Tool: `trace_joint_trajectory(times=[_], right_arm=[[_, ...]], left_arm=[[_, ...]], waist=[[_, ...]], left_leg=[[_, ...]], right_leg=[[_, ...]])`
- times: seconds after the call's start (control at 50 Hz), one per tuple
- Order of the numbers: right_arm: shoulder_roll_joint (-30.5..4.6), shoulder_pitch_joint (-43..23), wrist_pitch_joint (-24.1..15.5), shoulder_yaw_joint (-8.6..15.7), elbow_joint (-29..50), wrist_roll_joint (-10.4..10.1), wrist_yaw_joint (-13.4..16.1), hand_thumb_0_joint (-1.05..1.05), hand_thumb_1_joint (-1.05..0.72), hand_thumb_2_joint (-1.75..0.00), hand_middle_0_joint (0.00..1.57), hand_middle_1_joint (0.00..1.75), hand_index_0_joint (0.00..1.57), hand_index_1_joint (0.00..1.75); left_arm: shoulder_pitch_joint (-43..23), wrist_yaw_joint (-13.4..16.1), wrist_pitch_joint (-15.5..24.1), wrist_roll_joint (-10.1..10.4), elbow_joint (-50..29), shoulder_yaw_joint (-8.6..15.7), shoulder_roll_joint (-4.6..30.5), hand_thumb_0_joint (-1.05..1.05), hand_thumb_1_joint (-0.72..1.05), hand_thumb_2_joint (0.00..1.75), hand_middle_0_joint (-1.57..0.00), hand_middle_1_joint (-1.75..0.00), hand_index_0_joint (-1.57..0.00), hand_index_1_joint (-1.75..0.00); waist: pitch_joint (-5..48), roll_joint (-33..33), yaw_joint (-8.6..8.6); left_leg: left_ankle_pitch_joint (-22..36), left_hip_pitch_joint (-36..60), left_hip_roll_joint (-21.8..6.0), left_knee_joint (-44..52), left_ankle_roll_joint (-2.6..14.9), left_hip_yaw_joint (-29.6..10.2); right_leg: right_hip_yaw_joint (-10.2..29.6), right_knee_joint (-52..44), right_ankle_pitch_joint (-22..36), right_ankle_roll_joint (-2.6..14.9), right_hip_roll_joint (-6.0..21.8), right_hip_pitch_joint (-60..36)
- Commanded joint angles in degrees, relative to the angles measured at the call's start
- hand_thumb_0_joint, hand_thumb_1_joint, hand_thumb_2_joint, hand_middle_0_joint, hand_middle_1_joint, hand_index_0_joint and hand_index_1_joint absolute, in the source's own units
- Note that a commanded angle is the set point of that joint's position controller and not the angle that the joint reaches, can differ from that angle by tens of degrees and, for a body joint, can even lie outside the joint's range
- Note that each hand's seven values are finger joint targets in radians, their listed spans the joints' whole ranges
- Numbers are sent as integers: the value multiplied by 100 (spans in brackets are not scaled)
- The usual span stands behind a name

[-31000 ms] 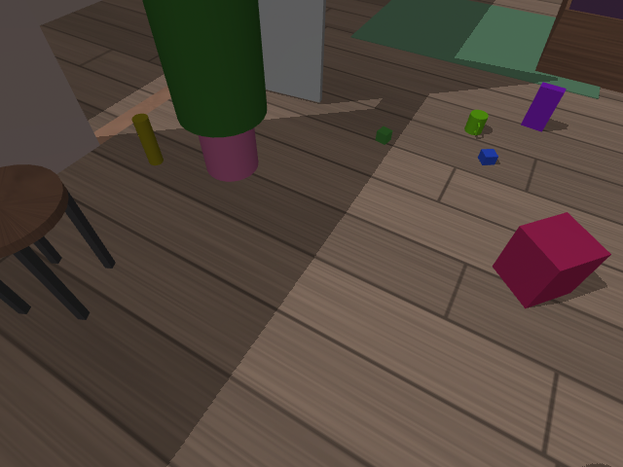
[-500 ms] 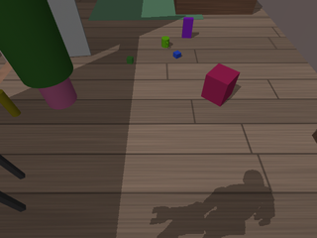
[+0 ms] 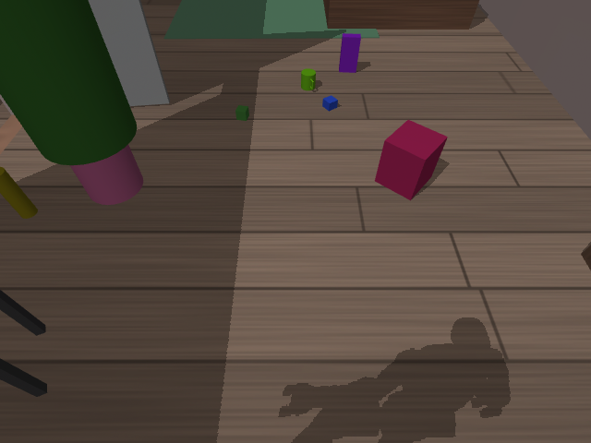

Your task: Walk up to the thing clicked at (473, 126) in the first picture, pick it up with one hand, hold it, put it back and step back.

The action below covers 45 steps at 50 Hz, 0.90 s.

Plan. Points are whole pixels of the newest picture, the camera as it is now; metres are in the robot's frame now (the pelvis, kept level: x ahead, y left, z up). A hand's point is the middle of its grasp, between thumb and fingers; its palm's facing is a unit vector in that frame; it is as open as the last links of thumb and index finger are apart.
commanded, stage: walk up
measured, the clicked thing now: (309, 81) +2.21 -0.06 -0.73
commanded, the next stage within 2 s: none
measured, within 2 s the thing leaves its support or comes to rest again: neither
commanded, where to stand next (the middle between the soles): +0.70 +0.00 m, yaw -1 degrees
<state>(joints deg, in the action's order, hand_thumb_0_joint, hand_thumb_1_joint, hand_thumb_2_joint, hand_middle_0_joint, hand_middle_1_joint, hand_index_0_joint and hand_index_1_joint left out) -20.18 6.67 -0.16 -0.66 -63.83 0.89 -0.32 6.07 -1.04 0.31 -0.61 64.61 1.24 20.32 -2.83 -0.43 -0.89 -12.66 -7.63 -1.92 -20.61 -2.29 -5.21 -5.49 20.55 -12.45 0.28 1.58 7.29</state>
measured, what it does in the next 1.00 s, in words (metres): walks ahead: left foot, then right foot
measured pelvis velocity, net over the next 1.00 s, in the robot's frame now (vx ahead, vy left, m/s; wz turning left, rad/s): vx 0.34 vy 0.00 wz -0.04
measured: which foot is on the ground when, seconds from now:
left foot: down 0.00-0.02, up 0.04-0.24, down 0.26-0.74, up 0.76-1.00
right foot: down 0.00-0.26, up 0.28-0.68, down 0.70-1.00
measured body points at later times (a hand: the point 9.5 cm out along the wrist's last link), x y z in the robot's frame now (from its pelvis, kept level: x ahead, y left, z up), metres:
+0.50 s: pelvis +0.12 +0.07 -0.01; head +0.12 +0.09 +0.44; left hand +0.16 +0.40 -0.14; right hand +0.16 -0.26 -0.11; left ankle +0.12 +0.18 -0.75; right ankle +0.19 -0.08 -0.69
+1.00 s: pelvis +0.34 +0.00 -0.01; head +0.37 -0.02 +0.44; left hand +0.41 +0.31 -0.10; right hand +0.42 -0.32 -0.13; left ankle +0.39 +0.17 -0.68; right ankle +0.34 -0.09 -0.75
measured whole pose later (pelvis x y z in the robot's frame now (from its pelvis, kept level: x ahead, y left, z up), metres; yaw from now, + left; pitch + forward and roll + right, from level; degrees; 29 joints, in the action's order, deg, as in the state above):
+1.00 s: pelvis +0.34 +0.00 -0.01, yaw -2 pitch -2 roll +1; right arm -24.3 14.7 -2.3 3.3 -48.7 0.4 -2.7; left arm 17.1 -2.5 4.5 0.1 48.6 2.7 21.3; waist -5.1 -2.3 -1.5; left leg -16.5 -28.3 -3.3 -57.0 0.4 -2.6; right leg -3.7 26.2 -14.8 2.9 0.3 9.3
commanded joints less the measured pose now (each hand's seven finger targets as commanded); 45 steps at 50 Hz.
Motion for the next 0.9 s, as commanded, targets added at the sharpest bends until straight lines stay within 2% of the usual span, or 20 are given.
trace_joint_trajectory(times=[0.0, 0.04, 0.14, 0.2, 0.22, 0.24, 0.26, 0.28, 0.3, 0.34, 0.38, 0.48, 0.62, 0.66, 0.7, 0.72, 0.74, 0.76, 0.82, 0.88], right_arm=[[-1478, -420, -131, 571, 806, 142, -122, 0, -90, -90, 20, 30, 20, 30], [-1500, -535, -160, 617, 1019, 164, -164, 0, -90, -90, 20, 30, 20, 30], [-1291, 111, -304, 738, 1035, 134, -385, 0, -90, -90, 20, 30, 20, 30], [-1337, 1318, -300, 935, 748, 146, -337, 0, -90, -90, 20, 30, 20, 30], [-1566, 1919, -311, 1067, 519, 184, -274, 0, -90, -90, 20, 30, 20, 30], [-2010, 2612, -313, 1203, 412, 235, -174, 0, -90, -90, 20, 30, 20, 30], [-2386, 2368, -362, 1198, 688, 312, -97, 0, -90, -90, 20, 30, 20, 30], [-2447, 1212, -378, 1146, 1092, 187, -84, 0, -90, -90, 20, 30, 20, 30], [-2521, 802, -396, 1128, 1227, 99, -104, 0, -90, -90, 20, 30, 20, 30], [-2101, 364, -472, 960, 1394, 79, -109, 0, -90, -90, 20, 30, 20, 30], [-1860, 546, -561, 912, 1443, 47, -124, 0, -90, -90, 20, 30, 20, 30], [-1838, 909, -631, 929, 1494, 32, -122, 0, -90, -90, 20, 30, 20, 30], [-1848, 1131, -561, 925, 1694, 37, -141, 0, -90, -90, 20, 30, 20, 30], [-1832, 1173, -499, 916, 1761, 33, -103, 0, -90, -90, 20, 30, 20, 30], [-1491, 1384, -460, 753, 1847, -2, -84, 0, -90, -90, 20, 30, 20, 30], [-1147, 1652, -465, 617, 1941, -33, -77, 0, -90, -90, 20, 30, 20, 30], [-1162, 1634, -440, 588, 2024, -112, -81, 0, -90, -90, 20, 30, 20, 30], [-1623, 1302, -382, 683, 1900, -50, -17, 0, -90, -90, 20, 30, 20, 30], [-1442, 1269, -382, 666, 1731, -161, -65, 0, -90, -90, 20, 30, 20, 30], [-1270, 1429, -308, 648, 1732, -68, -153, 0, -90, -90, 20, 30, 20, 30]], left_arm=[[609, -70, 210, -174, -519, 763, 2035, 0, 90, 90, -20, -30, -20, -30], [567, -59, 288, -180, -803, 852, 2125, 0, 90, 90, -20, -30, -20, -30], [124, -159, 310, -230, -1154, 805, 1898, 0, 90, 90, -20, -30, -20, -30], [-390, -238, 236, -183, -1456, 731, 1749, 0, 90, 90, -20, -30, -20, -30], [-228, -248, 181, -204, -1503, 635, 1475, 0, 90, 90, -20, -30, -20, -30], [-52, -252, 154, -208, -1556, 488, 1023, 0, 90, 90, -20, -30, -20, -30], [366, -235, 111, -139, -1573, 397, 764, 0, 90, 90, -20, -30, -20, -30], [363, -182, 59, -68, -1500, 511, 1334, 0, 90, 90, -20, -30, -20, -30], [621, -187, 63, -47, -1450, 518, 1522, 0, 90, 90, -20, -30, -20, -30], [1113, -211, 98, 36, -1115, 586, 1697, 0, 90, 90, -20, -30, -20, -30], [1367, -247, 98, 22, -931, 613, 1678, 0, 90, 90, -20, -30, -20, -30], [811, -364, 140, -47, -1313, 570, 1552, 0, 90, 90, -20, -30, -20, -30], [209, -448, 259, -54, -1634, 530, 1294, 0, 90, 90, -20, -30, -20, -30], [408, -397, 307, -58, -1607, 536, 1275, 0, 90, 90, -20, -30, -20, -30], [1462, -276, 403, -66, -1333, 699, 1571, 0, 90, 90, -20, -30, -20, -30], [2145, -187, 444, -80, -1259, 872, 2008, 0, 90, 90, -20, -30, -20, -30], [2172, -137, 461, -21, -1353, 914, 2435, 0, 90, 90, -20, -30, -20, -30], [1954, -128, 436, 51, -1425, 912, 2428, 0, 90, 90, -20, -30, -20, -30], [1369, -36, 432, 136, -1707, 728, 1838, 0, 90, 90, -20, -30, -20, -30], [1244, -35, 506, 96, -1832, 631, 1631, 0, 90, 90, -20, -30, -20, -30]], waist=[[68, 1068, -465], [-477, 816, -540], [-116, 909, -92], [67, 589, 620], [337, -188, 818], [467, -1607, 1204], [322, -2154, 995], [-160, -991, 584], [-401, -876, 325], [-460, -645, -64], [-420, -865, -24], [-594, -531, 156], [-375, -583, 306], [-98, -480, 213], [698, 491, -317], [1155, 1568, -570], [1014, 2035, -522], [722, 1536, -554], [207, 758, -194], [132, 785, -14]], left_leg=[[-1677, -2421, 251, -1941, 400, 727], [-1392, -3257, -265, -2706, 342, 375], [-1037, -1584, -336, -1699, 357, 484], [162, 500, -23, -955, 230, 1015], [-186, 1597, 137, -1183, 259, 974], [-1665, 2096, -459, -468, 474, -156], [-3907, 1393, -1676, 851, 763, -2910], [-4395, -7, -2141, 1573, 1047, -3584], [-4568, -483, -2319, 1775, 1360, -3536], [-3388, -503, -1722, 1295, 1228, -2031], [-2524, -490, -1391, 1211, 1108, -1126], [-1263, -97, -1409, 1295, 1328, -322], [-65, 52, -1186, 589, 1240, 483], [1028, 207, -1196, -100, 1170, 556], [1714, -266, -729, -2161, 877, 962], [499, -1172, -299, -3620, 639, 1090], [-1552, -2675, 485, -4356, 425, 1007], [-1779, -2690, 45, -4774, 426, 492], [-1106, -2394, -181, -4762, 479, 25], [-555, -2008, -139, -4252, 370, 231]], right_leg=[[1949, -1247, -3842, 865, 1640, -1112], [2566, -1609, -3330, 1452, 2505, -921], [1090, -1056, -2052, 1059, 1485, -73], [348, 74, -2368, 770, 1030, 1520], [131, 1191, -2755, 661, 724, 2436], [-155, 3167, -2729, 508, 169, 3261], [782, 4679, -2513, 319, -590, 3920], [1371, 4799, -1846, 315, -304, 3370], [1512, 4675, -1539, 364, 67, 3038], [1521, 4485, -808, 235, 231, 2806], [1347, 4010, -374, 121, 281, 2565], [1136, 2811, 33, -131, 344, 2666], [240, 1391, 302, 78, 279, 1686], [88, 1108, 158, 168, 152, 1178], [101, 708, 4, 338, -53, -606], [1507, 410, -816, 541, 838, -1539], [4074, -448, -875, 1213, 2054, -2090], [4295, -426, -605, 1571, 2299, -1554], [2175, -169, 1121, 1254, 1589, -496], [1295, -208, 1796, 1161, 1165, 124]])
